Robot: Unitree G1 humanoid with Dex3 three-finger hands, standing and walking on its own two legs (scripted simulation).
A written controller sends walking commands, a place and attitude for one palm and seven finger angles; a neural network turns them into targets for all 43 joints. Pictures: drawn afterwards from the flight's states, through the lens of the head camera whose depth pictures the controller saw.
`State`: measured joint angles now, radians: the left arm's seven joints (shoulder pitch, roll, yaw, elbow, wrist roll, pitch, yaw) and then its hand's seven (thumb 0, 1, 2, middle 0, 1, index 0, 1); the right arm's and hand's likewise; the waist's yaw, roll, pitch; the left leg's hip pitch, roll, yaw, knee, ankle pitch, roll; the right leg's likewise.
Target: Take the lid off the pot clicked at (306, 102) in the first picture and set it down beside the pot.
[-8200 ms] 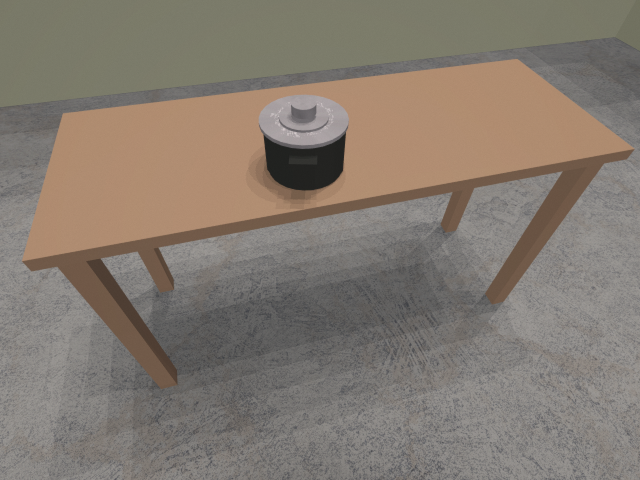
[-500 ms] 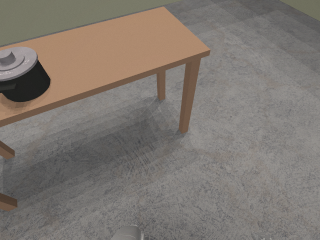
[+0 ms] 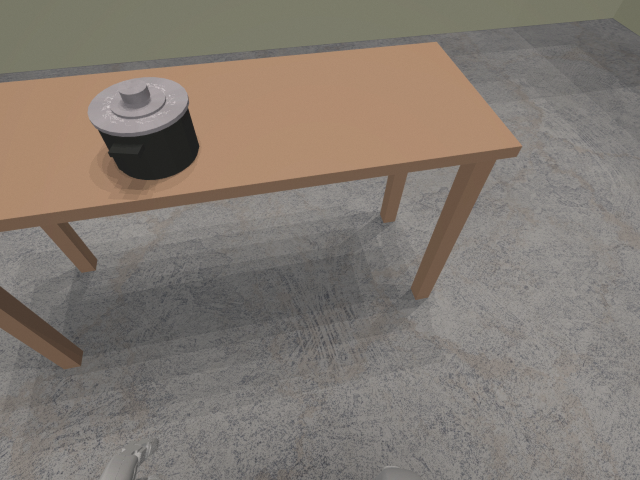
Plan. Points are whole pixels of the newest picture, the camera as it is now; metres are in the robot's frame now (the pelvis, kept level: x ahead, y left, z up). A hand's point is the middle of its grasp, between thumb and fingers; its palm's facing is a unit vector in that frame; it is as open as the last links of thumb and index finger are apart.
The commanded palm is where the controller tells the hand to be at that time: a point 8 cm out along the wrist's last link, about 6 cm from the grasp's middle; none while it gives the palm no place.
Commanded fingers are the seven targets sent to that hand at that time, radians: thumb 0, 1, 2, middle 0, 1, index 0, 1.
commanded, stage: turn to face it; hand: left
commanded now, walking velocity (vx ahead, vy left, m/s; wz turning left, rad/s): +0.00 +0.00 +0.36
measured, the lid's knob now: (134, 91) +0.71 +0.36 +0.07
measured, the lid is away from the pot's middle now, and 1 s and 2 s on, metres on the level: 0.00 0.00 0.00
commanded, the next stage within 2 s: take the last steps up to it in 0.26 s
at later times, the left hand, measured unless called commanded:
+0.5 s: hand out of the picture -0.02 +0.16 -0.16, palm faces +0.25 -0.93 -0.25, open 7.4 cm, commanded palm none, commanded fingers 0.00 0.90 0.90 -0.20 -0.30 -0.20 -0.30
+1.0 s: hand out of the picture +0.12 +0.26 -0.17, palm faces +0.26 -0.95 -0.18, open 7.4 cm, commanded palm none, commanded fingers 0.00 0.90 0.90 -0.20 -0.30 -0.20 -0.30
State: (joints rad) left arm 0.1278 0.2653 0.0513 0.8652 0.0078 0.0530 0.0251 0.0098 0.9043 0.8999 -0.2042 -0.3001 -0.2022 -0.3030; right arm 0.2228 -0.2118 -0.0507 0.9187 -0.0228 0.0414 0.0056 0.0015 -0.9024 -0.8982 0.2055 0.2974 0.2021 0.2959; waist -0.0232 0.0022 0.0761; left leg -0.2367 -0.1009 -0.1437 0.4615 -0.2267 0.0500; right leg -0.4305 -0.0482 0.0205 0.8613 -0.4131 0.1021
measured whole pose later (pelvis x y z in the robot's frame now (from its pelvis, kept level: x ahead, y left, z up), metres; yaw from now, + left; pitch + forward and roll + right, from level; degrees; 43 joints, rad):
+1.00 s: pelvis +0.11 +0.06 +0.00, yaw +14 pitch +0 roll +1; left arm 0.21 0.20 0.05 1.01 0.02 0.02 -0.02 0.01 0.91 0.90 -0.20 -0.30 -0.20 -0.30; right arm 0.43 -0.15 -0.01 1.09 -0.02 -0.06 -0.03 0.00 -0.92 -0.90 0.20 0.30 0.20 0.30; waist -0.01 -0.04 0.04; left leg 0.08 -0.09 0.04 0.22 -0.31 0.09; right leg -0.65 -0.10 -0.05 1.00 -0.18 0.02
